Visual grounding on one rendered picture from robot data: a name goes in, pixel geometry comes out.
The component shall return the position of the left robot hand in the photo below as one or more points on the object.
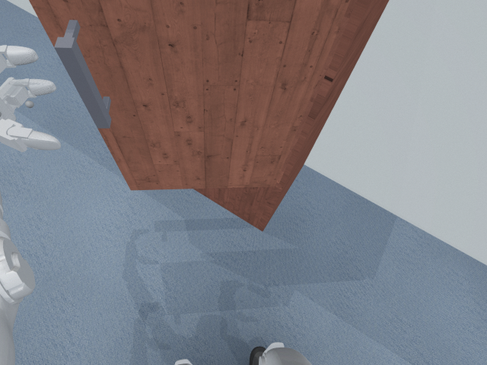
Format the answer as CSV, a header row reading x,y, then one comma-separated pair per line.
x,y
13,94

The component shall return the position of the robot right foot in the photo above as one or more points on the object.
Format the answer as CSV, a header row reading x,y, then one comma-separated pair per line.
x,y
255,354

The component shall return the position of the handle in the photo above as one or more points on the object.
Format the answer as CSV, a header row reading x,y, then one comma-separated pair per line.
x,y
73,60

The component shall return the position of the right robot thigh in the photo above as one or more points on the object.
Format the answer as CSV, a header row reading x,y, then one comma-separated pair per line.
x,y
283,356

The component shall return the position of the robot left upper arm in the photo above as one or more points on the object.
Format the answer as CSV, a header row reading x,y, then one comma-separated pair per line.
x,y
16,281

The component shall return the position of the cupboard door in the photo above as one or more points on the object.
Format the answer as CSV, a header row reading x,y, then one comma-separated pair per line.
x,y
204,94

